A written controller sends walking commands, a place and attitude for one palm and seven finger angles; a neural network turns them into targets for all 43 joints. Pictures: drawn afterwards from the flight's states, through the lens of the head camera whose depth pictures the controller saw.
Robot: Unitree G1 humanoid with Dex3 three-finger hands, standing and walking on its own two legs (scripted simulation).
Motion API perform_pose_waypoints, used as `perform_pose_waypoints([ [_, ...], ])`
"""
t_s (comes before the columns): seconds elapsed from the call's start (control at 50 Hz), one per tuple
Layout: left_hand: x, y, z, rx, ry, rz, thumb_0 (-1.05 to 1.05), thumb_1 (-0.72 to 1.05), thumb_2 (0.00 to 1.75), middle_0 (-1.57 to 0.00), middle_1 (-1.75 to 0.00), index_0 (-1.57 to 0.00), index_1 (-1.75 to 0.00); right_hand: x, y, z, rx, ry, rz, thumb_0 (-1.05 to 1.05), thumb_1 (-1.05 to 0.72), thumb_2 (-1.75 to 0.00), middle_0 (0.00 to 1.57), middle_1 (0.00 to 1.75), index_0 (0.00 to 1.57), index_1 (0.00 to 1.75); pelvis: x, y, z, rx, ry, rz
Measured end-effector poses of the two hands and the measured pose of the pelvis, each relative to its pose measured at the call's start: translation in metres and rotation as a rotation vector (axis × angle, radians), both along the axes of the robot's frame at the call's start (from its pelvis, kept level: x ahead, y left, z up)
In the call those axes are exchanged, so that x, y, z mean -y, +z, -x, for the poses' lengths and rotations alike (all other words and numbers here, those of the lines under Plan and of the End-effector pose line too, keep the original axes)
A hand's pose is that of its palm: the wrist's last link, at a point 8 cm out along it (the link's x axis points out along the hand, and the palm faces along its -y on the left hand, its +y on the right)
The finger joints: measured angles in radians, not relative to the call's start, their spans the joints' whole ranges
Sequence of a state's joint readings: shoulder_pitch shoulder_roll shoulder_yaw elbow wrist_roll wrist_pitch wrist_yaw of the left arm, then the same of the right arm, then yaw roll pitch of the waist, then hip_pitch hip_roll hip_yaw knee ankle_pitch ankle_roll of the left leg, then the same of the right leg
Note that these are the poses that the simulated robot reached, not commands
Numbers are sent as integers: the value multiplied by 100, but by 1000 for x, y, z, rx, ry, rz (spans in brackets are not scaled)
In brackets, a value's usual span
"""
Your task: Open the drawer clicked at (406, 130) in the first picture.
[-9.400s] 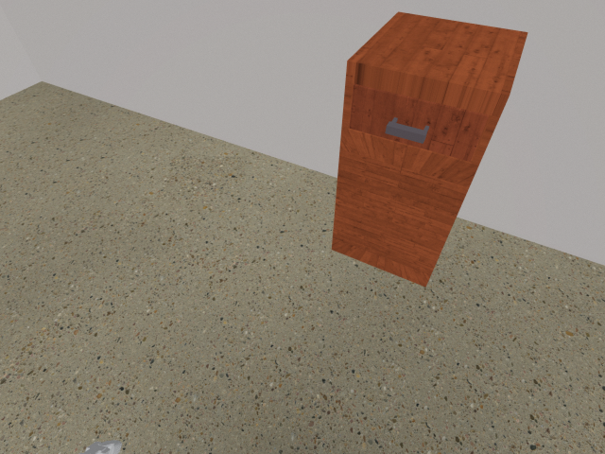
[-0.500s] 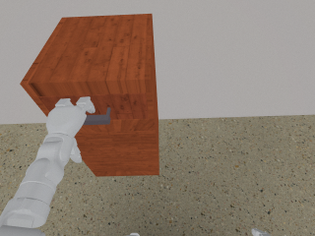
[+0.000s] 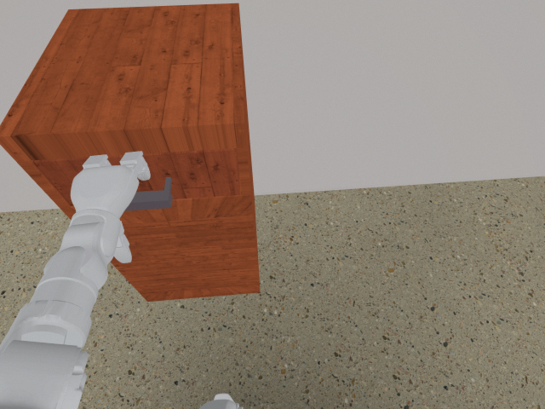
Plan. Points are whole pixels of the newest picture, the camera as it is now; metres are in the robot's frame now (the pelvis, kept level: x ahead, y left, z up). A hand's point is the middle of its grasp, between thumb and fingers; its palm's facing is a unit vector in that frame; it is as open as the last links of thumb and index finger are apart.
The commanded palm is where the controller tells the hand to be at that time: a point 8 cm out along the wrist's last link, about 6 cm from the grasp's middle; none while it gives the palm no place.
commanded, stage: move the hooked fingers above the handle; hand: left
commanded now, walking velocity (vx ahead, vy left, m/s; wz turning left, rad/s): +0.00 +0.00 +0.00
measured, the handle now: (144, 192) +0.51 +0.26 -0.05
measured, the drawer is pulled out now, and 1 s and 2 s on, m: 0.00 0.00 0.00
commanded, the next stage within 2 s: lower the fingers behind the handle in 0.94 s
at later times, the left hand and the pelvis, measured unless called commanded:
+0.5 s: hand (121, 200) +0.45 +0.27 +0.01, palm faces -0.06 -0.04 -1.00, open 13.8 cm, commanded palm +0.43 +0.26 +0.06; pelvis -0.01 +0.01 -0.01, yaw -1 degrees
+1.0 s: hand (127, 197) +0.45 +0.26 +0.01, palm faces -0.04 -0.05 -1.00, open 13.8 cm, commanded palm +0.44 +0.25 +0.07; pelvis +0.00 +0.01 -0.01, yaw -1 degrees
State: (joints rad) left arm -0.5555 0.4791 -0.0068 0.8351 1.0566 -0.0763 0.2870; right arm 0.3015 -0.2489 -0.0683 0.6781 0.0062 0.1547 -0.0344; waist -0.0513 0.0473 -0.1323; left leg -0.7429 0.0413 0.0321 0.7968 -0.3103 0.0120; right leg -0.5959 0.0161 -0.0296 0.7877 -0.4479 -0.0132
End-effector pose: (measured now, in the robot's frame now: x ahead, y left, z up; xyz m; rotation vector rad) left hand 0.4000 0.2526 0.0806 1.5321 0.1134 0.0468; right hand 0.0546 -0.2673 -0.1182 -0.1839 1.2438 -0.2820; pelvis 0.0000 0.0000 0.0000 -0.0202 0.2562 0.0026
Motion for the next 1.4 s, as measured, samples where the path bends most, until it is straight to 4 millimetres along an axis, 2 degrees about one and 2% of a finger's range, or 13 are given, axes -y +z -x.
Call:
perform_pose_waypoints([
  [0.3, -2, -16, -26, -18, -1, 1, 0, -49, 30, -32, -120, -32, -120, 3, -5, 47, -101, -55, 31, 0, -91, -90, 21, 30, 20, 30, -3, -10, 6, -59, -7, 15],
  [0.48, -14, -18, -32, -22, 24, -2, 0, -48, 30, -32, -120, -32, -120, -2, -6, 65, -148, -84, 29, 0, -91, -90, 21, 30, 20, 30, -6, -11, 6, -75, -16, 21],
  [0.6, -14, -17, -29, -23, 0, 12, 0, -48, 30, -32, -120, -32, -120, -7, -4, 63, -149, -81, 25, 0, -91, -90, 21, 30, 20, 30, -9, -9, 4, -69, -14, 23],
  [0.94, -10, -17, -33, -4, 4, 12, 0, -49, 30, -32, -120, -32, -120, -11, -4, 35, -87, -43, 21, 0, -91, -90, 21, 30, 20, 30, -13, -9, 3, -70, -9, 25],
  [1.1, 3, -18, -33, -13, -11, 11, 0, -49, 30, -32, -120, -32, -120, -11, -5, 35, -89, -47, 7, 0, -91, -90, 21, 30, 20, 30, -10, -8, 1, -61, -10, 20],
  [1.4, 4, -37, -26, -20, -3, -3, 0, -48, 30, -32, -120, -32, -120, 2, -13, 47, -126, -62, 15, 0, -91, -90, 21, 30, 20, 30, 0, -15, 1, -88, -14, 15],
])
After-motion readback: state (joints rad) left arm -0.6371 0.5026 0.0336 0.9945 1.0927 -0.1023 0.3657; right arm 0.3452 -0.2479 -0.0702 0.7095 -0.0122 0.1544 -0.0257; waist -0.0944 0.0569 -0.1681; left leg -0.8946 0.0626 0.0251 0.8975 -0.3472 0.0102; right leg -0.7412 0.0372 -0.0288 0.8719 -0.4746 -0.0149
